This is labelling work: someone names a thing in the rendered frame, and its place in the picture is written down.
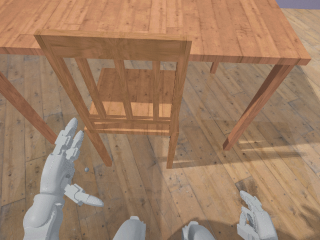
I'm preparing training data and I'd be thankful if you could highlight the right robot hand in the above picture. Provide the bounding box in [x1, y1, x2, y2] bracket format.
[237, 190, 278, 240]

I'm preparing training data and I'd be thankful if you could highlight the right robot thigh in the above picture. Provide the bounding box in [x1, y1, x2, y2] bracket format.
[181, 224, 215, 240]

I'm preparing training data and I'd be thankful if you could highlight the robot left forearm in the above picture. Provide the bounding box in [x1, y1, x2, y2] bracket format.
[23, 193, 65, 240]

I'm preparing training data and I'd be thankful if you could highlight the table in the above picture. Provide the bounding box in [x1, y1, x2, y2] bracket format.
[0, 0, 312, 151]

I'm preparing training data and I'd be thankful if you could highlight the chair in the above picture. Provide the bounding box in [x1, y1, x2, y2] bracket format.
[33, 28, 192, 169]

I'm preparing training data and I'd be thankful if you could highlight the left robot hand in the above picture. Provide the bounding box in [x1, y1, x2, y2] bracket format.
[40, 117, 104, 207]

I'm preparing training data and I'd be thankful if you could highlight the robot right shin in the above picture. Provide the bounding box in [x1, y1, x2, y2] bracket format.
[188, 221, 199, 225]

